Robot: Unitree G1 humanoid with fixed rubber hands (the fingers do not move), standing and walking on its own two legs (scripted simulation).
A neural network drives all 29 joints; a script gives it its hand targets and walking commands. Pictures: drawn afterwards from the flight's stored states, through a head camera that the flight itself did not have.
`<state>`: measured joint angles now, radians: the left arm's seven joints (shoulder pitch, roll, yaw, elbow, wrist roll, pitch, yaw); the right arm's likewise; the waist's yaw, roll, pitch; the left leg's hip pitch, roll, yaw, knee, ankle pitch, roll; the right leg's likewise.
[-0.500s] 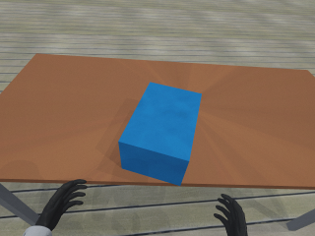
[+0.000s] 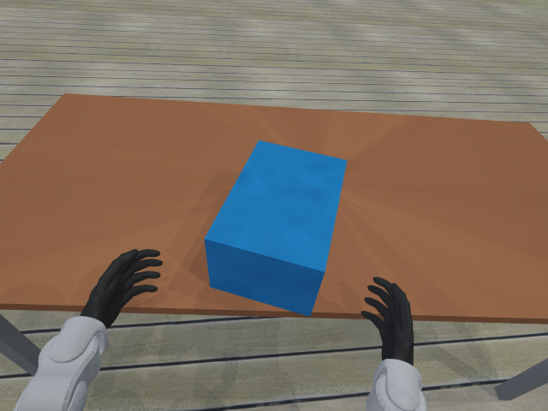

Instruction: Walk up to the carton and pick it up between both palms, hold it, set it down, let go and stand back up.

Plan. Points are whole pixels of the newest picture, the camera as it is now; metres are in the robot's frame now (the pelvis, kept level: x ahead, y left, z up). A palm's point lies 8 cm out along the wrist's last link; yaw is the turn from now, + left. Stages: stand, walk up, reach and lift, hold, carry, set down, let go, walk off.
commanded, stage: reach and lift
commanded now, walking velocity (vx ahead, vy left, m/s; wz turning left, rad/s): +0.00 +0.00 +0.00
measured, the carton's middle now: (282, 220) +0.47 +0.02 -0.02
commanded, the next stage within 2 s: none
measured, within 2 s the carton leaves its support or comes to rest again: neither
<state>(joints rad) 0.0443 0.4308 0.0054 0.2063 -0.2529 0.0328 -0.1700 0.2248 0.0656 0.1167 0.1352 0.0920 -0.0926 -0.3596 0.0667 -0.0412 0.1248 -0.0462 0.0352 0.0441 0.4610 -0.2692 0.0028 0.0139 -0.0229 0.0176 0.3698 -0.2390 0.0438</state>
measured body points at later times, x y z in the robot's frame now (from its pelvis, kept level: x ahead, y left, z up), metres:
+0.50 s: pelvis +0.01 +0.00 +0.00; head +0.03 +0.03 +0.45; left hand +0.34 +0.25 +0.07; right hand +0.29 -0.14 +0.05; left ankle +0.00 +0.11 -0.74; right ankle -0.01 -0.15 -0.74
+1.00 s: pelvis -0.03 +0.01 +0.00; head -0.01 +0.04 +0.45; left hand +0.40 +0.23 +0.12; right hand +0.35 -0.14 +0.11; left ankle +0.00 +0.11 -0.74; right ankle -0.01 -0.15 -0.74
